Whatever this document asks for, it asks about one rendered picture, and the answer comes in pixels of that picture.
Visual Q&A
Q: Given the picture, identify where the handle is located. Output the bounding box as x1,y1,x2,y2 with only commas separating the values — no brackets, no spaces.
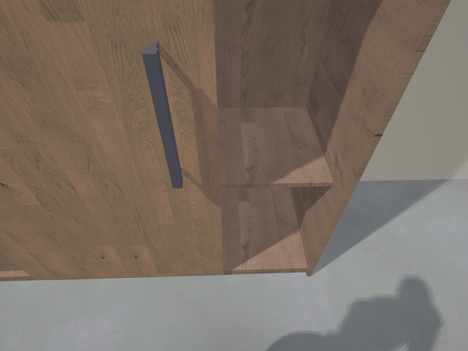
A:
142,41,183,189

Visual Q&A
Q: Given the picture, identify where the wardrobe door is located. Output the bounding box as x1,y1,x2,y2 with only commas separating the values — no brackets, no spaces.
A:
0,0,224,280
0,252,23,271

